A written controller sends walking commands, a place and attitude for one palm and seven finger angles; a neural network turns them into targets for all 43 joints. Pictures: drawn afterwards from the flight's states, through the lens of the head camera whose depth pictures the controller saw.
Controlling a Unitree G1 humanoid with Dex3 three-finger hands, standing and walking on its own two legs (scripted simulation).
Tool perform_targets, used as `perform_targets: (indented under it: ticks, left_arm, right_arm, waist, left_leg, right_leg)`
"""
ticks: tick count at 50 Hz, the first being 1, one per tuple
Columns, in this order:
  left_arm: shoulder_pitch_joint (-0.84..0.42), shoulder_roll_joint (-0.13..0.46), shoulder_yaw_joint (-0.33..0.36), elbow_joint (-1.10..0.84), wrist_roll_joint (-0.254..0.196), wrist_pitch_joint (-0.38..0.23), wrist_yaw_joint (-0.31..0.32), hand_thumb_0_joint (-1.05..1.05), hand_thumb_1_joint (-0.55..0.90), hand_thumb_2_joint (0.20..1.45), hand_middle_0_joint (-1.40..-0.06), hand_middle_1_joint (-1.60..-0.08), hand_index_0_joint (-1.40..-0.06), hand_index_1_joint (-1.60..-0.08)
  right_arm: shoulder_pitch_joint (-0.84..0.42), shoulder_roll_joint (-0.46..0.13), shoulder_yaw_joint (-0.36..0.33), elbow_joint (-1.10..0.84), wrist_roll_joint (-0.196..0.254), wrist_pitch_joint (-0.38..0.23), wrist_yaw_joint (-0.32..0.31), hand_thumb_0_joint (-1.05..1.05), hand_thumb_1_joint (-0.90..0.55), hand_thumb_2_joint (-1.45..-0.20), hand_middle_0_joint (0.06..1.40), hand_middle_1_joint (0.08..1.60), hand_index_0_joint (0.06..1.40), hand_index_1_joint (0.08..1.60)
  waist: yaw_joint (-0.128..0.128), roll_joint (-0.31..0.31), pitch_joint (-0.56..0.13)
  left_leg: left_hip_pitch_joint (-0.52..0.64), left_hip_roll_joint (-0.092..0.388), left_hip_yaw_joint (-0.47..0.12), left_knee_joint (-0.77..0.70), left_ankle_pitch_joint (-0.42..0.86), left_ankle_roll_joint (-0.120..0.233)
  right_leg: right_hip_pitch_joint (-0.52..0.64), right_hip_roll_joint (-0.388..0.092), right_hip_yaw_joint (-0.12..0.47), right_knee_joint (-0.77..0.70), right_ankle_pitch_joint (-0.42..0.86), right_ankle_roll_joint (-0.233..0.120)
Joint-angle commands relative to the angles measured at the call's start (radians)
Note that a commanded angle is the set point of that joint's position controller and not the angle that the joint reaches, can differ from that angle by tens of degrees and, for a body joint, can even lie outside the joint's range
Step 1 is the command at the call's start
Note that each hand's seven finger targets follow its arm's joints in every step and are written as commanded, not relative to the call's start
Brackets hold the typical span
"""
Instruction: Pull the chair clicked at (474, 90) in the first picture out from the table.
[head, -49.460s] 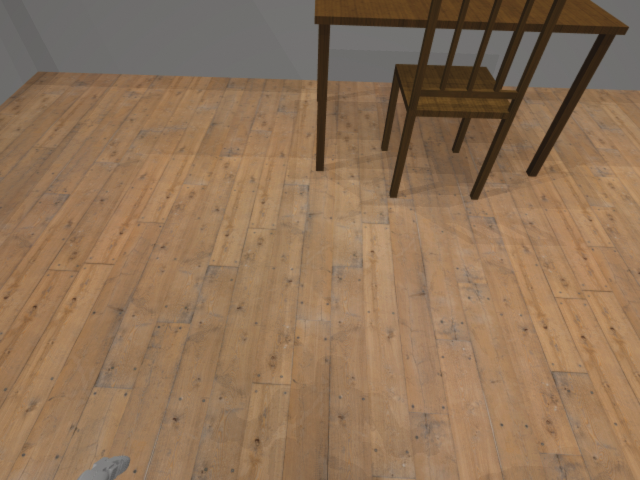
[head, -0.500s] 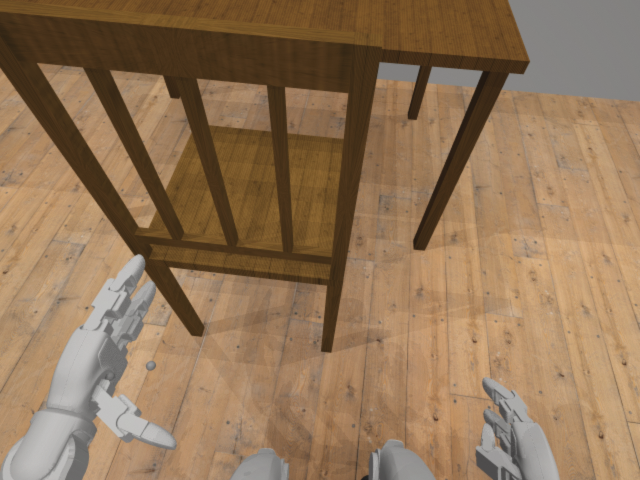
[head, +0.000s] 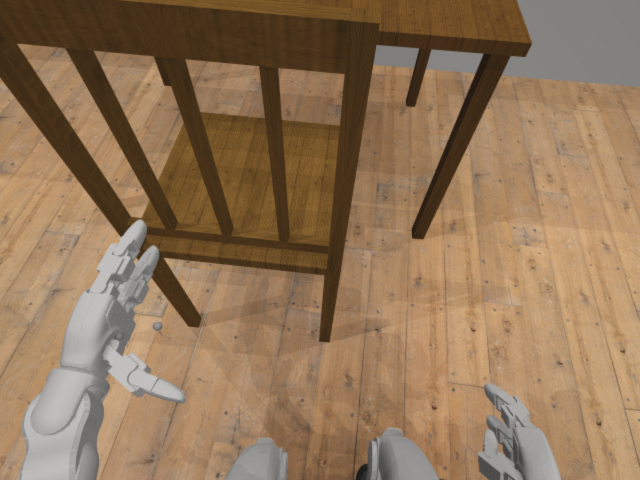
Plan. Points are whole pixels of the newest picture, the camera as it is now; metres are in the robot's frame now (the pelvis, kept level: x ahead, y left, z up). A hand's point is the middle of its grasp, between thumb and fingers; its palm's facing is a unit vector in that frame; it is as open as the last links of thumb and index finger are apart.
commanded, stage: aim the fingers beside a spindle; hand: left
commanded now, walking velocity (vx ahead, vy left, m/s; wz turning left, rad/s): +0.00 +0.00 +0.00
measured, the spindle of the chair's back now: (207, 165) +0.53 +0.19 +0.04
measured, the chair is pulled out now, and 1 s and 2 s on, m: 0.21 0.21 0.21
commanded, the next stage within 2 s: push the fingers through the gap in 1.62 s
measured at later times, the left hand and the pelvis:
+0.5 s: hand (184, 299) +0.32 +0.18 +0.02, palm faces -0.12 -0.99 -0.05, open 17.0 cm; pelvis +0.00 +0.01 -0.01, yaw -1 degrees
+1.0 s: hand (202, 265) +0.38 +0.18 +0.00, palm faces -0.09 -0.99 -0.07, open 16.9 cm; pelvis -0.01 +0.00 -0.02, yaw -1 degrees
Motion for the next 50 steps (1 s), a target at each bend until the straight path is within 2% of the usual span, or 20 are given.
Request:
perform_targets:
  ticks: [1,2,5,7,10,12,13,14,17,18,23,25,27,30,35,39,42,45,47,50]
  left_arm:
    - [-0.140,0.169,0.080,-0.138,-0.017,-0.044,0.001,0.000,-0.500,0.300,-0.060,-0.080,-0.060,-0.080]
    - [-0.137,0.193,0.102,-0.139,-0.016,-0.049,0.002,0.000,-0.500,0.300,-0.060,-0.080,-0.060,-0.080]
    - [-0.148,0.179,0.097,-0.178,-0.024,-0.069,0.006,0.000,-0.500,0.300,-0.060,-0.080,-0.060,-0.080]
    - [-0.163,0.186,0.102,-0.168,-0.022,-0.082,0.013,0.000,-0.500,0.300,-0.060,-0.080,-0.060,-0.080]
    - [-0.189,0.134,0.054,-0.158,-0.014,-0.093,0.023,0.000,-0.500,0.300,-0.060,-0.080,-0.060,-0.080]
    - [-0.209,0.116,0.026,-0.114,-0.001,-0.087,0.028,0.000,-0.500,0.300,-0.060,-0.080,-0.060,-0.080]
    - [-0.250,0.138,0.038,-0.111,0.007,-0.087,0.034,0.000,-0.500,0.300,-0.060,-0.080,-0.060,-0.080]
    - [-0.266,0.111,0.010,-0.102,0.013,-0.082,0.034,0.000,-0.500,0.300,-0.060,-0.080,-0.060,-0.080]
    - [-0.292,0.127,0.019,-0.081,0.023,-0.077,0.039,0.000,-0.500,0.300,-0.060,-0.080,-0.060,-0.080]
    - [-0.328,0.141,0.026,-0.104,0.024,-0.082,0.041,0.000,-0.500,0.300,-0.060,-0.080,-0.060,-0.080]
    - [-0.337,0.152,0.051,-0.118,0.028,-0.103,0.072,0.000,-0.500,0.300,-0.060,-0.080,-0.060,-0.080]
    - [-0.335,0.143,0.051,-0.088,0.031,-0.107,0.081,0.000,-0.500,0.300,-0.060,-0.080,-0.060,-0.080]
    - [-0.335,0.135,0.049,-0.022,0.037,-0.100,0.085,0.000,-0.500,0.300,-0.060,-0.080,-0.060,-0.080]
    - [-0.395,0.108,0.013,0.026,0.048,-0.092,0.076,0.000,-0.500,0.300,-0.060,-0.080,-0.060,-0.080]
    - [-0.530,0.132,0.005,-0.004,0.053,-0.112,0.067,0.000,-0.500,0.300,-0.060,-0.080,-0.060,-0.080]
    - [-0.610,0.157,0.029,0.053,0.059,-0.131,0.086,0.000,-0.500,0.300,-0.060,-0.080,-0.060,-0.080]
    - [-0.635,0.214,0.088,0.141,0.069,-0.132,0.100,0.000,-0.500,0.300,-0.060,-0.080,-0.060,-0.080]
    - [-0.636,0.190,0.073,0.178,0.075,-0.126,0.094,0.000,-0.500,0.300,-0.060,-0.080,-0.060,-0.080]
    - [-0.621,0.201,0.089,0.230,0.071,-0.121,0.084,0.000,-0.500,0.300,-0.060,-0.080,-0.060,-0.080]
    - [-0.678,0.219,0.091,0.218,0.074,-0.129,0.072,0.000,-0.500,0.300,-0.060,-0.080,-0.060,-0.080]
  right_arm:
    - [0.008,-0.146,-0.062,-0.136,-0.001,-0.044,-0.012,0.000,-0.900,-0.900,0.200,0.300,0.200,0.300]
    - [0.008,-0.148,-0.063,-0.140,0.000,-0.042,-0.013,0.000,-0.900,-0.900,0.200,0.300,0.200,0.300]
    - [0.011,-0.139,-0.064,-0.144,-0.006,-0.043,-0.008,0.000,-0.900,-0.900,0.200,0.300,0.200,0.300]
    - [0.014,-0.142,-0.063,-0.139,-0.005,-0.041,-0.006,0.000,-0.900,-0.900,0.200,0.300,0.200,0.300]
    - [0.019,-0.139,-0.065,-0.126,-0.009,-0.040,0.000,0.000,-0.900,-0.900,0.200,0.300,0.200,0.300]
    - [0.020,-0.148,-0.065,-0.121,-0.008,-0.035,0.001,0.000,-0.900,-0.900,0.200,0.300,0.200,0.300]
    - [0.023,-0.152,-0.067,-0.115,-0.008,-0.031,0.000,0.000,-0.900,-0.900,0.200,0.300,0.200,0.300]
    - [0.024,-0.150,-0.068,-0.115,-0.009,-0.030,0.000,0.000,-0.900,-0.900,0.200,0.300,0.200,0.300]
    - [0.028,-0.155,-0.069,-0.121,-0.009,-0.022,0.000,0.000,-0.900,-0.900,0.200,0.300,0.200,0.300]
    - [0.027,-0.153,-0.069,-0.121,-0.012,-0.020,0.001,0.000,-0.900,-0.900,0.200,0.300,0.200,0.300]
    - [0.034,-0.142,-0.069,-0.119,-0.019,-0.005,0.007,0.000,-0.900,-0.900,0.200,0.300,0.200,0.300]
    - [0.030,-0.138,-0.068,-0.114,-0.019,0.003,0.012,0.000,-0.900,-0.900,0.200,0.300,0.200,0.300]
    - [0.032,-0.142,-0.066,-0.111,-0.016,0.014,0.013,0.000,-0.900,-0.900,0.200,0.300,0.200,0.300]
    - [0.031,-0.144,-0.065,-0.104,-0.015,0.028,0.015,0.000,-0.900,-0.900,0.200,0.300,0.200,0.300]
    - [0.040,-0.148,-0.068,-0.094,-0.016,0.031,0.009,0.000,-0.900,-0.900,0.200,0.300,0.200,0.300]
    - [0.043,-0.147,-0.063,-0.075,-0.021,0.037,0.005,0.000,-0.900,-0.900,0.200,0.300,0.200,0.300]
    - [0.053,-0.152,-0.061,-0.065,-0.021,0.050,0.003,0.000,-0.900,-0.900,0.200,0.300,0.200,0.300]
    - [0.057,-0.148,-0.061,-0.066,-0.024,0.061,0.012,0.000,-0.900,-0.900,0.200,0.300,0.200,0.300]
    - [0.066,-0.151,-0.061,-0.072,-0.021,0.070,0.014,0.000,-0.900,-0.900,0.200,0.300,0.200,0.300]
    - [0.076,-0.153,-0.064,-0.066,-0.022,0.080,0.019,0.000,-0.900,-0.900,0.200,0.300,0.200,0.300]
  waist:
    - [-0.008,0.000,-0.278]
    - [-0.002,-0.013,-0.300]
    - [0.011,0.031,-0.348]
    - [0.002,0.012,-0.347]
    - [-0.009,0.044,-0.329]
    - [-0.027,0.022,-0.291]
    - [-0.026,0.030,-0.297]
    - [-0.029,0.033,-0.299]
    - [-0.022,0.023,-0.307]
    - [-0.016,0.043,-0.347]
    - [-0.004,0.049,-0.407]
    - [-0.004,0.046,-0.387]
    - [-0.017,-0.006,-0.352]
    - [-0.027,0.010,-0.336]
    - [-0.039,0.049,-0.392]
    - [-0.044,0.029,-0.390]
    - [-0.040,0.001,-0.388]
    - [-0.034,0.026,-0.425]
    - [-0.034,-0.011,-0.434]
    - [-0.039,0.022,-0.463]
  left_leg:
    - [0.062,-0.022,-0.015,-0.172,0.323,-0.001]
    - [0.060,-0.020,-0.016,-0.169,0.334,0.000]
    - [0.097,-0.021,-0.015,-0.171,0.393,-0.007]
    - [0.096,-0.017,-0.019,-0.164,0.407,-0.008]
    - [0.113,-0.015,-0.022,-0.160,0.415,-0.014]
    - [0.096,-0.012,-0.028,-0.157,0.382,-0.014]
    - [0.096,-0.012,-0.029,-0.157,0.371,-0.016]
    - [0.103,-0.012,-0.034,-0.158,0.374,-0.019]
    - [0.103,-0.011,-0.039,-0.158,0.376,-0.021]
    - [0.111,-0.015,-0.037,-0.156,0.384,-0.023]
    - [0.146,-0.011,-0.040,-0.140,0.492,-0.035]
    - [0.121,-0.011,-0.034,-0.135,0.475,-0.034]
    - [0.076,-0.012,-0.032,-0.131,0.427,-0.024]
    - [0.048,-0.015,-0.025,-0.128,0.367,-0.020]
    - [0.079,-0.014,-0.031,-0.110,0.363,-0.018]
    - [0.043,-0.018,-0.032,-0.097,0.339,-0.012]
    - [-0.005,-0.020,-0.025,-0.085,0.316,-0.007]
    - [-0.007,-0.023,-0.013,-0.079,0.336,-0.007]
    - [-0.039,-0.024,-0.006,-0.070,0.340,-0.001]
    - [-0.030,-0.021,-0.006,-0.063,0.369,-0.004]
  right_leg:
    - [0.264,0.033,0.060,-0.122,0.166,-0.013]
    - [0.277,0.035,0.062,-0.115,0.175,-0.014]
    - [0.300,0.032,0.061,-0.103,0.233,-0.017]
    - [0.285,0.035,0.055,-0.095,0.239,-0.016]
    - [0.233,0.033,0.048,-0.087,0.230,-0.015]
    - [0.184,0.035,0.040,-0.085,0.186,-0.015]
    - [0.178,0.033,0.043,-0.084,0.176,-0.017]
    - [0.166,0.032,0.039,-0.078,0.172,-0.017]
    - [0.154,0.033,0.038,-0.069,0.162,-0.020]
    - [0.176,0.030,0.045,-0.068,0.173,-0.021]
    - [0.198,0.031,0.044,-0.046,0.246,-0.021]
    - [0.196,0.030,0.047,-0.043,0.249,-0.021]
    - [0.184,0.034,0.046,-0.046,0.228,-0.020]
    - [0.167,0.031,0.053,-0.046,0.198,-0.020]
    - [0.145,0.032,0.061,-0.042,0.183,-0.021]
    - [0.144,0.033,0.065,-0.033,0.171,-0.020]
    - [0.156,0.035,0.070,-0.023,0.166,-0.021]
    - [0.175,0.031,0.079,-0.018,0.203,-0.020]
    - [0.202,0.034,0.085,-0.016,0.225,-0.021]
    - [0.204,0.033,0.089,-0.005,0.259,-0.020]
